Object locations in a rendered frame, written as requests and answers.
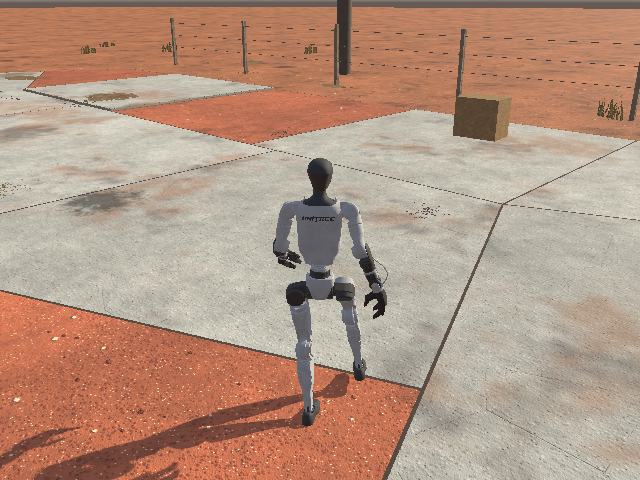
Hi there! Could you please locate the right robot hand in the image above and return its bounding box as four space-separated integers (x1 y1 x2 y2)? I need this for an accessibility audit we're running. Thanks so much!
364 289 387 319

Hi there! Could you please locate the right robot forearm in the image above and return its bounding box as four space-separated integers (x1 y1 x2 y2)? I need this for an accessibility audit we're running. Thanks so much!
359 243 384 293

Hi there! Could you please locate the left robot hand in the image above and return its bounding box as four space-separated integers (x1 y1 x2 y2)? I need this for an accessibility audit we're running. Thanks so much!
278 249 302 269

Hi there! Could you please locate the robot right foot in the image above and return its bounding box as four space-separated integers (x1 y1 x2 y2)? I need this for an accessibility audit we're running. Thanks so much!
353 358 367 381

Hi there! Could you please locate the robot right upper arm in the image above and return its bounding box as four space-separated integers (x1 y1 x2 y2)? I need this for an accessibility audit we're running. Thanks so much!
340 201 368 259

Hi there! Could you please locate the left robot forearm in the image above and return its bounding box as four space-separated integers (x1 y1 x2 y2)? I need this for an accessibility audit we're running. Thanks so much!
273 238 289 260

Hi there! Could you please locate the right robot thigh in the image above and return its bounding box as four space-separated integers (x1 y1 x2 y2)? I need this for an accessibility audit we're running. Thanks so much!
333 277 356 325

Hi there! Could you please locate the robot left upper arm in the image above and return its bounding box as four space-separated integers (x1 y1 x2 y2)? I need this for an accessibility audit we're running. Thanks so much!
274 201 300 253

